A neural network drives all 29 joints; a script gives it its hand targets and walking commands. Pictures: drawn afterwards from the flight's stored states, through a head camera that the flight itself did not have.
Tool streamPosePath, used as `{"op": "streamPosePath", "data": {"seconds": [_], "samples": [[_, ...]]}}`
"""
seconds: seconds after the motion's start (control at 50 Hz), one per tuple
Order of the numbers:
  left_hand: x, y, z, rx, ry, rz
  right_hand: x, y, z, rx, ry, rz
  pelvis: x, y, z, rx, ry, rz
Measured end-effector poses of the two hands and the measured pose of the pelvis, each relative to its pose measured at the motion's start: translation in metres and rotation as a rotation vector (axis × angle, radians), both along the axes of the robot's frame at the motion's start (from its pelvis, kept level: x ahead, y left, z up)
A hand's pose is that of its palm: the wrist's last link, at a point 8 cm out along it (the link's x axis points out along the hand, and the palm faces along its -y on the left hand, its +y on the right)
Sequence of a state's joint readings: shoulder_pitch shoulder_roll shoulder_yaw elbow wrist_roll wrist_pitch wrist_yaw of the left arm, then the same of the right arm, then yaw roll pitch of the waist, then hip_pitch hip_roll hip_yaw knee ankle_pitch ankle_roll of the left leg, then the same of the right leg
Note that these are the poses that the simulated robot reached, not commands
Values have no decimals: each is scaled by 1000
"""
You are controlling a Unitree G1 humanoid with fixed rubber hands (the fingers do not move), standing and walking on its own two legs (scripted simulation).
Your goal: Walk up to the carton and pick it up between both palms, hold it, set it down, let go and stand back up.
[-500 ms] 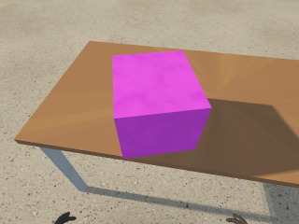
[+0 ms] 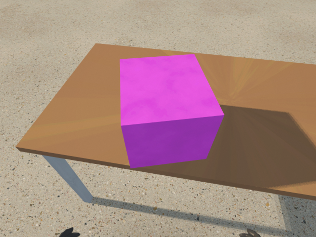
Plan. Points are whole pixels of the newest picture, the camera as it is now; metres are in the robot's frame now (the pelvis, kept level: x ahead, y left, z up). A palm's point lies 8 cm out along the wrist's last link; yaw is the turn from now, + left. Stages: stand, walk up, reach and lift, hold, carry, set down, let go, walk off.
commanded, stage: stand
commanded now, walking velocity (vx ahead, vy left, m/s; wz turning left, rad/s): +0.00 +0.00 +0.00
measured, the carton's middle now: (163, 109) +0.48 +0.00 +0.02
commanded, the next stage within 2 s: walk up in 0.96 s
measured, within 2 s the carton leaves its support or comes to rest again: neither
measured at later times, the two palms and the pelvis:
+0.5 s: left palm out of the picture +0.07 +0.26 -0.10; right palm out of the picture +0.08 -0.26 -0.11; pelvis +0.00 +0.00 +0.00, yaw +1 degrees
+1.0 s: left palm out of the picture +0.07 +0.26 -0.10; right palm out of the picture +0.09 -0.26 -0.11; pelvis +0.00 +0.00 +0.00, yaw +1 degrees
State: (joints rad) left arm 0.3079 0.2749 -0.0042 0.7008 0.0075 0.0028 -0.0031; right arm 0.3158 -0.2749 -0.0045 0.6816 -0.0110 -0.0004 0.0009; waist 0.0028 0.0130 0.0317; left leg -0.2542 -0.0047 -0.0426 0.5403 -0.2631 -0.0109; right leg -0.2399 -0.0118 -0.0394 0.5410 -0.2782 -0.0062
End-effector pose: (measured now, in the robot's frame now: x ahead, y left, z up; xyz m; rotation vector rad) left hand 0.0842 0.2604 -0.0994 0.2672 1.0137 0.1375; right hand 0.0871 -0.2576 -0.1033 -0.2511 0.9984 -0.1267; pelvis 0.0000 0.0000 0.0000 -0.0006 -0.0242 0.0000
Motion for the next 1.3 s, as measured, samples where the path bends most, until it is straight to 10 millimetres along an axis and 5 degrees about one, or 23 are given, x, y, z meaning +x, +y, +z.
{"op": "streamPosePath", "data": {"seconds": [1.2, 1.3], "samples": [[-22, 1, -4, 8, 67, 43, -4, -2, -5, -2, 56, 8, 2, -3, 2, -2, 4, 18], [-35, 18, -1, 70, 91, 35, -3, -3, -9, -27, 80, 31, 4, 9, -1, -4, -3, 4]]}}
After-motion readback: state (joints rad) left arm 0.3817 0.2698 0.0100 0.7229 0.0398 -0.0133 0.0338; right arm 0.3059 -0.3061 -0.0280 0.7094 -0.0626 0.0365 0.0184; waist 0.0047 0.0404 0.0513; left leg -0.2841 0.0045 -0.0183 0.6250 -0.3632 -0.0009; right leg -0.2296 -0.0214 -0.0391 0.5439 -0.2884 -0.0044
